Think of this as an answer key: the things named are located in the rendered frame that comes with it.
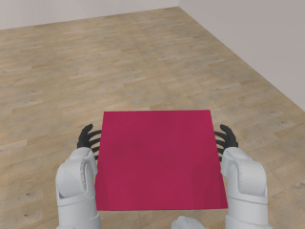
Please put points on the right robot hand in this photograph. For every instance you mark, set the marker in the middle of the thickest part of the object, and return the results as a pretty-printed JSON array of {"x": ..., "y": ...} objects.
[{"x": 229, "y": 137}]

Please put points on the robot right forearm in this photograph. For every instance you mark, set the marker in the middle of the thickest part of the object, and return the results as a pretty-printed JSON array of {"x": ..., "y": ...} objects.
[{"x": 247, "y": 191}]

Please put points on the robot left forearm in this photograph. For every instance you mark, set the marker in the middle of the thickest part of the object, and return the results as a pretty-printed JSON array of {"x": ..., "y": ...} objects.
[{"x": 75, "y": 191}]

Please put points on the carton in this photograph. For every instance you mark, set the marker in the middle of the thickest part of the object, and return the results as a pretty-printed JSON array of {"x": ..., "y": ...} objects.
[{"x": 158, "y": 160}]

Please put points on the left robot hand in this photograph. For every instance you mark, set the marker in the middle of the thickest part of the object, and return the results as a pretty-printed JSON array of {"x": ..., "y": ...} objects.
[{"x": 84, "y": 139}]

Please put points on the robot right thigh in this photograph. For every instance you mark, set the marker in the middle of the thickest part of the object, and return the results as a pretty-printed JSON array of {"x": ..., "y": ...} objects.
[{"x": 187, "y": 223}]

